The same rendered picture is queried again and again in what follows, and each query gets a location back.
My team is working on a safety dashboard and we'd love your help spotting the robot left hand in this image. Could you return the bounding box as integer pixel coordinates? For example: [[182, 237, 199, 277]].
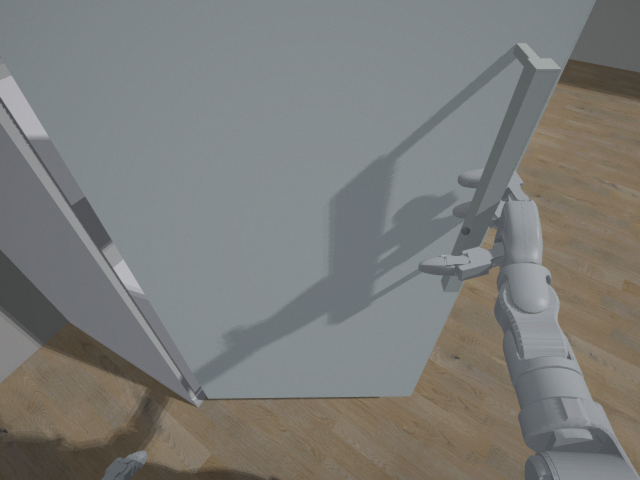
[[102, 450, 147, 480]]

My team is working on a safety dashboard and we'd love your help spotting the robot right hand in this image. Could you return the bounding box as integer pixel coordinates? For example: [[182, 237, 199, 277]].
[[418, 169, 543, 281]]

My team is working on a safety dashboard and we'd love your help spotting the fridge door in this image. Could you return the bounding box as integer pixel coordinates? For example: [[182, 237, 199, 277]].
[[0, 0, 596, 399]]

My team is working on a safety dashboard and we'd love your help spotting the right robot forearm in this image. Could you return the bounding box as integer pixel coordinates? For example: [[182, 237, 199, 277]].
[[494, 262, 640, 480]]

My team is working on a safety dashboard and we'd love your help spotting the handle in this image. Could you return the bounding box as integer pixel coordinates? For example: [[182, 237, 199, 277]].
[[440, 43, 561, 292]]

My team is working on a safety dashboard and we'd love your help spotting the right robot upper arm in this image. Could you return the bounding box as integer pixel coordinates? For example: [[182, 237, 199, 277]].
[[525, 451, 638, 480]]

